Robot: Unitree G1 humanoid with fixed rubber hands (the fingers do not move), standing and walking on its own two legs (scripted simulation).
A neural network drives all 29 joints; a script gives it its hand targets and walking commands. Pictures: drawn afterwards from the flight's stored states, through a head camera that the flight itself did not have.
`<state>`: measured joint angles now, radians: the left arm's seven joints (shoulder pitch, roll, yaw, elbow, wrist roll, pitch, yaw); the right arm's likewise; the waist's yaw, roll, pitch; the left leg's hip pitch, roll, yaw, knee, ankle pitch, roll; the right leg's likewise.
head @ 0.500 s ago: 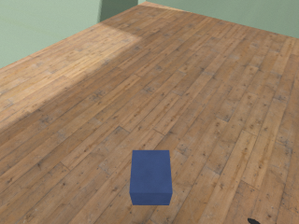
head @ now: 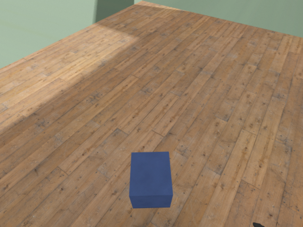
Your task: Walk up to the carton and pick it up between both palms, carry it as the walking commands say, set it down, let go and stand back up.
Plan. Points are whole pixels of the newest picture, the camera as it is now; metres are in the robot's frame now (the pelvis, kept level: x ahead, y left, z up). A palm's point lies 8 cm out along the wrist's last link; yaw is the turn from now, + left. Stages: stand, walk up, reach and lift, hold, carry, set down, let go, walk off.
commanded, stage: walk up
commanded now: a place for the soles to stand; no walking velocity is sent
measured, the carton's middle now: (150, 180) +0.49 +0.01 -0.66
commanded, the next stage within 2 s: reach and lift in 1.96 s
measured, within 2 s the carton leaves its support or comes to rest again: neither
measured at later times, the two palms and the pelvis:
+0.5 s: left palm out of the picture +0.08 +0.31 -0.11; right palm out of the picture +0.08 -0.30 -0.12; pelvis +0.00 +0.00 +0.00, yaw -1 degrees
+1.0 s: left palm out of the picture +0.09 +0.31 -0.11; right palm out of the picture +0.08 -0.30 -0.12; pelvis +0.00 +0.00 +0.00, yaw -2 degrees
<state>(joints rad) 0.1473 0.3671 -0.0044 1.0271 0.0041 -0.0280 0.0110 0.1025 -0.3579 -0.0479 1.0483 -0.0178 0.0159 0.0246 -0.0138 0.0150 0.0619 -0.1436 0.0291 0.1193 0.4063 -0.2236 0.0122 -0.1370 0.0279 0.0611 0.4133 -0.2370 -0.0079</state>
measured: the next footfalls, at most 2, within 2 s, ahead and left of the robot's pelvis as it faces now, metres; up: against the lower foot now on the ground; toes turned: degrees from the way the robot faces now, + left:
none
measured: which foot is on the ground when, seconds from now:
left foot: down 0.00-1.00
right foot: down 0.00-1.00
